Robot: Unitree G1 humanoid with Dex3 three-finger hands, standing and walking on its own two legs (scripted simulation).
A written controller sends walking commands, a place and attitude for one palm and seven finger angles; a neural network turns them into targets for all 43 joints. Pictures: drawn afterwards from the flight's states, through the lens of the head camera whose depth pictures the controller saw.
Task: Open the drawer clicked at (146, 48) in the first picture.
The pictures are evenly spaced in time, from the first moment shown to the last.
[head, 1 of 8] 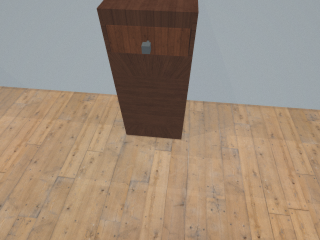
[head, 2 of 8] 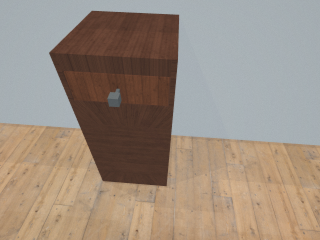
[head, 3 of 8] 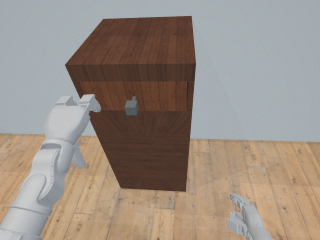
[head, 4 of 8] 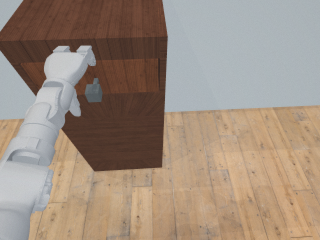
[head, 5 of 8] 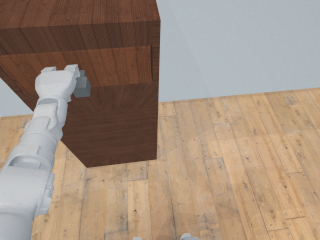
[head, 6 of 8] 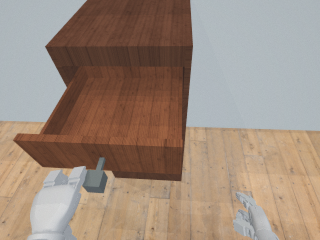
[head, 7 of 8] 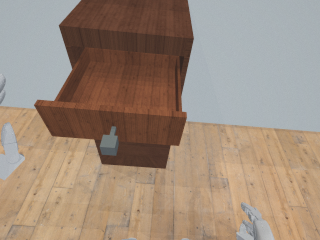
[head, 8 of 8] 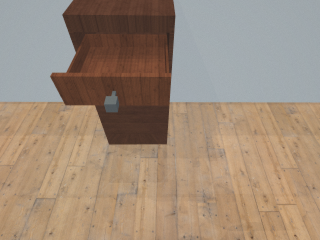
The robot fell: no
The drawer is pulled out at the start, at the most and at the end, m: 0.00 0.29 0.29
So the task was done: yes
